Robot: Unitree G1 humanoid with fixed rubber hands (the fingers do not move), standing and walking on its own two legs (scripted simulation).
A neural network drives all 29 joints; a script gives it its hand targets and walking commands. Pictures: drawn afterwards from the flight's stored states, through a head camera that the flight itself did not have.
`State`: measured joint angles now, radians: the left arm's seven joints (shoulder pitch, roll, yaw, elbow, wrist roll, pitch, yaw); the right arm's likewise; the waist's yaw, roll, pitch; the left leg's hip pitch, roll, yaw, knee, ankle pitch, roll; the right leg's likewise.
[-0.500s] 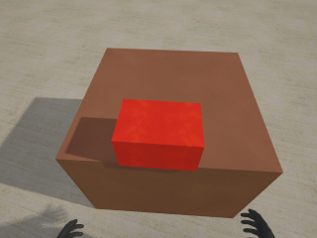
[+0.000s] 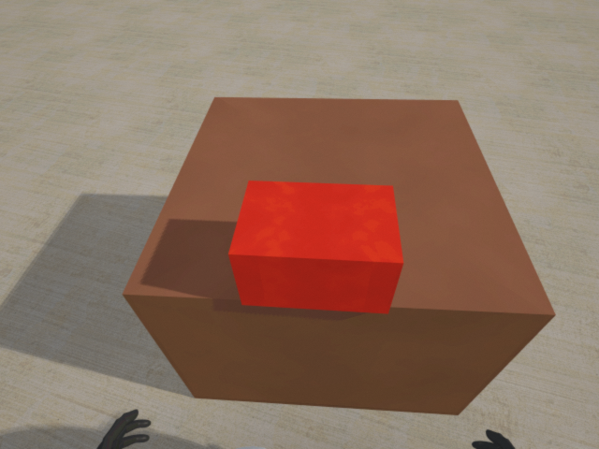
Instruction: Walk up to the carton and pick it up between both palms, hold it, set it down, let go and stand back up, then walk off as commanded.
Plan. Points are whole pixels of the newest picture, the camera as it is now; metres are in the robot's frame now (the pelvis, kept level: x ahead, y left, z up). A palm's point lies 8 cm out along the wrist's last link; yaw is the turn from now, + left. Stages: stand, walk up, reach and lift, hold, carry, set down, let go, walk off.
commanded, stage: walk off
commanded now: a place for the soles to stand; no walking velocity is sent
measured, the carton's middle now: (316, 245) +0.48 -0.04 -0.05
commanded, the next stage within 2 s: none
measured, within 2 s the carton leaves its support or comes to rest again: neither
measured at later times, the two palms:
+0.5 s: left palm out of the picture +0.00 +0.26 -0.08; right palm out of the picture -0.01 -0.32 -0.14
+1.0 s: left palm out of the picture -0.04 +0.34 -0.14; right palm out of the picture -0.05 -0.25 -0.10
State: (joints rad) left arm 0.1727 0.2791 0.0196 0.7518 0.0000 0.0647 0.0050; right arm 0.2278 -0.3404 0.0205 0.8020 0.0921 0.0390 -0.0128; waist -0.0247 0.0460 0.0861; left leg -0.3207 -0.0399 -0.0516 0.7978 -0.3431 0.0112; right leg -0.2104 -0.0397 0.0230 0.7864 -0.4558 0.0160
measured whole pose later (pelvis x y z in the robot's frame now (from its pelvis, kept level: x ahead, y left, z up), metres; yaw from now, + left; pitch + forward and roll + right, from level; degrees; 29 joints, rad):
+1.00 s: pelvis -0.14 +0.06 -0.02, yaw +3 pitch -7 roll -5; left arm 0.19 0.32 0.04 0.75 0.00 0.06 0.05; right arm 0.21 -0.39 -0.01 0.80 0.09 0.06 -0.02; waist -0.02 0.02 0.21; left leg -0.34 -0.09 -0.03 0.97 -0.50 0.12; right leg -0.35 0.15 0.18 1.28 -0.52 0.02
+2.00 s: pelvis -0.29 +0.12 -0.02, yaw +4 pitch -9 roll -2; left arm 0.21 0.37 0.06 0.81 0.00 0.10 0.04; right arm 0.14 -0.34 -0.02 0.80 0.09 0.03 -0.05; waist 0.02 -0.05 0.31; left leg -0.36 -0.08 -0.02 0.95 -0.43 0.10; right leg -0.45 0.17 0.19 1.32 -0.49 0.02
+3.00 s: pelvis -0.58 +0.01 -0.01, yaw +1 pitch -10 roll -3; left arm 0.22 0.36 0.06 0.84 0.00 0.02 0.03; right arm 0.28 -0.43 -0.02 0.80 0.09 0.05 0.02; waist -0.03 -0.02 0.26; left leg -0.30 -0.02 -0.02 0.92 -0.44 0.06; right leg -0.53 0.15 0.14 1.42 -0.41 0.02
